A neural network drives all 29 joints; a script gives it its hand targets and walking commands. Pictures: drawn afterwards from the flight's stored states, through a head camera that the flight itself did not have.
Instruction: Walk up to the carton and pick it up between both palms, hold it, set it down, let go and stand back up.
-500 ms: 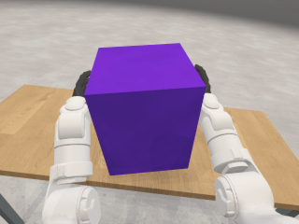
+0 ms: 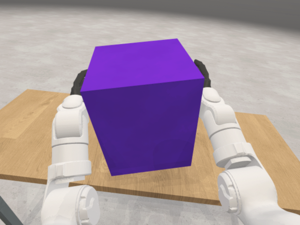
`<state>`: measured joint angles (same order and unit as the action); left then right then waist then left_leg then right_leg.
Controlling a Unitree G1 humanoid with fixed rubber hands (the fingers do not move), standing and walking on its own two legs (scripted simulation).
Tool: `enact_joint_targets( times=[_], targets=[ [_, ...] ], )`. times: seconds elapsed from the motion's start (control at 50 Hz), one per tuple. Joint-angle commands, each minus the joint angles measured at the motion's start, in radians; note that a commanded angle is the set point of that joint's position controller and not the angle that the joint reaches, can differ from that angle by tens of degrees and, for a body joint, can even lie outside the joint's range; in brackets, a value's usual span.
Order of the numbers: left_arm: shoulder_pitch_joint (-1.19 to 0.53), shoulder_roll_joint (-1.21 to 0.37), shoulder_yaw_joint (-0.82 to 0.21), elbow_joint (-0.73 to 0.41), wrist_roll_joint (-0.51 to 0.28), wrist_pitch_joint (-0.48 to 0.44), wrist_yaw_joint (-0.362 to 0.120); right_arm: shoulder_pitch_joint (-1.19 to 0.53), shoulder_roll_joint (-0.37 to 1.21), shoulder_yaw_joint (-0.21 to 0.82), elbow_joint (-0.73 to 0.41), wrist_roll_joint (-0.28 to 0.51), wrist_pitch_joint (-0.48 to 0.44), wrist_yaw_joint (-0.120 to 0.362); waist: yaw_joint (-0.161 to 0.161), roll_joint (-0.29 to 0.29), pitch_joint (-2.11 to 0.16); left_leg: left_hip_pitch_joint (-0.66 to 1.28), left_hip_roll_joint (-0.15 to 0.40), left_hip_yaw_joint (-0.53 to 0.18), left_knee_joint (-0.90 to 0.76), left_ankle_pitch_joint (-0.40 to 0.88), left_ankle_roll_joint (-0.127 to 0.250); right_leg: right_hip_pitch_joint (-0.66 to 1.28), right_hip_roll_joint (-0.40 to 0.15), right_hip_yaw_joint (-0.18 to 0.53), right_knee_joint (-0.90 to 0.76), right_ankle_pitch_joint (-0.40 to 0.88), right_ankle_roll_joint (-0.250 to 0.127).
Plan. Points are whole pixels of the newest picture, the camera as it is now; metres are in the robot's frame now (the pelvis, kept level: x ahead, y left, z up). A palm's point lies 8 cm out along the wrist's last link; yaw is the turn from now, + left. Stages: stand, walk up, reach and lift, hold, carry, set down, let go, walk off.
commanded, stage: reach and lift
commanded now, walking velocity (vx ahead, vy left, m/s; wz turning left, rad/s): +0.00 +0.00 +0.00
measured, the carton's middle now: (144, 107) +0.38 -0.02 +0.20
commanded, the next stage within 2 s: hold in 0.28 s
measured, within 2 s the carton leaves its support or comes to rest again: neither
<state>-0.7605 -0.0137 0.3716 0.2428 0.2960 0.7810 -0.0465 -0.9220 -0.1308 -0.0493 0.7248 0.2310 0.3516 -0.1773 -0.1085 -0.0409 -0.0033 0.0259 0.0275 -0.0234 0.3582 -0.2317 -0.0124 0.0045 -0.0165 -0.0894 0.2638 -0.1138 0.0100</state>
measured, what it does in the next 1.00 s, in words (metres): stands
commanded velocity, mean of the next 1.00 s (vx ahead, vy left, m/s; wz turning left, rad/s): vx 0.00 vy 0.00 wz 0.00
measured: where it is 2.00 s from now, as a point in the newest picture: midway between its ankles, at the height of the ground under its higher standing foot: outside the picture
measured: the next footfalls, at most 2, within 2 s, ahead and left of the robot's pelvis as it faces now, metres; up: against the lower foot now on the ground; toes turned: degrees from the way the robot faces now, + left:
none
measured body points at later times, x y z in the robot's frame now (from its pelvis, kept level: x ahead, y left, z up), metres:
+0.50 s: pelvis +0.00 +0.00 +0.00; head -0.08 +0.02 +0.44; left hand +0.38 +0.15 +0.25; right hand +0.39 -0.16 +0.29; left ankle -0.01 +0.12 -0.75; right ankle +0.03 -0.13 -0.75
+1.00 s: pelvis +0.00 -0.01 +0.00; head -0.09 +0.01 +0.44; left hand +0.38 +0.15 +0.26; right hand +0.39 -0.16 +0.31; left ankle -0.01 +0.12 -0.75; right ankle +0.03 -0.13 -0.75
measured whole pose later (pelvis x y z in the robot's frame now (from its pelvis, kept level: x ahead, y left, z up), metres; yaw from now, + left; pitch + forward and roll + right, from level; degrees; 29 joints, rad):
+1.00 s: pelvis +0.00 -0.01 +0.00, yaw +1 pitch -6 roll -1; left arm -0.88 0.06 0.39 0.39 0.24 0.86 -0.07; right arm -1.09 -0.17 0.00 0.82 0.32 0.53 -0.25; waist -0.08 -0.01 -0.11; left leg -0.03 0.03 -0.05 0.37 -0.23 -0.03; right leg -0.05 0.00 -0.08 0.29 -0.13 0.00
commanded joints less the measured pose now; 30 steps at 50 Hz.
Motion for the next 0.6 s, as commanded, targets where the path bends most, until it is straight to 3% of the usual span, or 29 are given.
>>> enact_joint_targets(
  times=[0.0,0.04,0.08,0.18,0.26,0.3,0.36,0.46,0.52,0.58],
  targets=[
    [-0.786,-0.476,-0.449,-0.085,-0.132,-0.079,-0.101,-0.690,0.693,0.305,-0.225,0.099,0.020,0.086,0.008,0.051,-0.325,-0.140,-0.086,0.046,-0.071,0.262,-0.026,0.246,0.080,0.013,0.035,0.211,0.038],
    [-0.788,-0.476,-0.440,-0.051,-0.133,-0.072,-0.107,-0.709,0.687,0.287,-0.217,0.095,0.028,0.085,0.010,0.050,-0.306,-0.163,-0.083,0.048,-0.087,0.209,-0.021,0.235,0.080,0.014,0.028,0.159,0.033],
    [-0.817,-0.479,-0.449,-0.062,-0.154,-0.080,-0.110,-0.718,0.703,0.282,-0.221,0.097,0.034,0.081,-0.002,0.039,-0.341,-0.163,-0.087,0.047,-0.082,0.207,-0.018,0.247,0.077,0.018,0.032,0.187,0.039],
    [-0.825,-0.487,-0.471,-0.089,-0.168,-0.077,-0.108,-0.699,0.678,0.296,-0.206,0.138,0.061,0.068,-0.023,0.081,-0.370,-0.123,-0.084,0.032,-0.053,0.310,-0.051,0.261,0.090,0.018,0.048,0.268,0.034],
    [-0.824,-0.476,-0.438,-0.046,-0.146,-0.055,-0.117,-0.702,0.664,0.274,-0.164,0.135,0.087,0.071,-0.003,0.092,-0.291,-0.174,-0.078,0.037,-0.081,0.245,-0.045,0.235,0.089,0.021,0.032,0.160,0.020],
    [-0.851,-0.482,-0.455,-0.095,-0.170,-0.055,-0.113,-0.743,0.689,0.303,-0.214,0.160,0.088,0.073,0.013,0.076,-0.360,-0.172,-0.079,0.036,-0.070,0.269,-0.043,0.255,0.092,0.020,0.045,0.185,0.023],
    [-0.864,-0.490,-0.464,-0.116,-0.174,-0.042,-0.099,-0.742,0.689,0.321,-0.198,0.187,0.107,0.077,0.023,0.095,-0.370,-0.176,-0.074,0.034,-0.062,0.309,-0.051,0.259,0.100,0.028,0.057,0.188,0.017],
    [-0.879,-0.478,-0.459,-0.087,-0.193,-0.025,-0.107,-0.779,0.701,0.303,-0.221,0.190,0.133,0.070,0.018,0.063,-0.362,-0.207,-0.080,0.038,-0.074,0.234,-0.037,0.246,0.094,0.037,0.046,0.168,0.024],
    [-0.919,-0.461,-0.421,-0.044,-0.180,-0.026,-0.120,-0.781,0.694,0.262,-0.142,0.167,0.152,0.074,0.012,0.052,-0.306,-0.239,-0.077,0.038,-0.103,0.139,-0.026,0.217,0.084,0.041,0.032,0.099,0.022],
    [-0.954,-0.456,-0.414,-0.016,-0.183,-0.030,-0.129,-0.795,0.691,0.245,-0.105,0.174,0.162,0.073,0.009,0.090,-0.314,-0.258,-0.077,0.036,-0.103,0.128,-0.033,0.220,0.081,0.047,0.035,0.089,0.018]
  ],
)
